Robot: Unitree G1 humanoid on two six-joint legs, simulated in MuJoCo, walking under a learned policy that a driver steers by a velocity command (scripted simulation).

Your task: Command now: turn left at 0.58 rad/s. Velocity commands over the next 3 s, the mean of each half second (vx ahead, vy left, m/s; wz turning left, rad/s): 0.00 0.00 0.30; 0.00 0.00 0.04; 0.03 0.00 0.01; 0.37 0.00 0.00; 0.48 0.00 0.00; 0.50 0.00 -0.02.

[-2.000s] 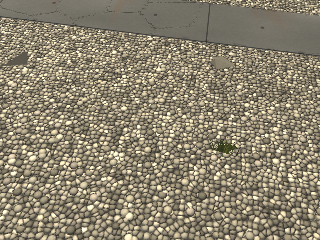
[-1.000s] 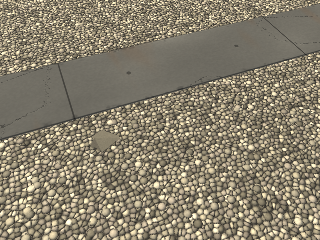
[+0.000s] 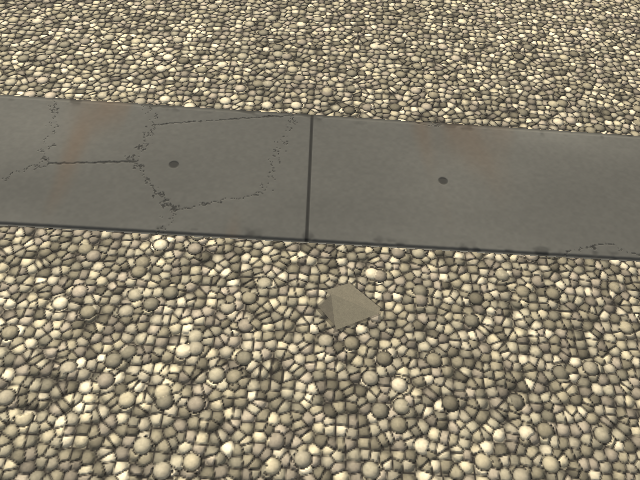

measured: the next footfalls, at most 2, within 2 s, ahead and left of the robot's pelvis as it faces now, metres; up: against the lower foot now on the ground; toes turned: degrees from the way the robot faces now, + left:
right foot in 0.18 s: +0.07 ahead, -0.14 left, +0.00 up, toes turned +10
left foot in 0.50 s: +0.01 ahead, +0.12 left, +0.00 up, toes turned +4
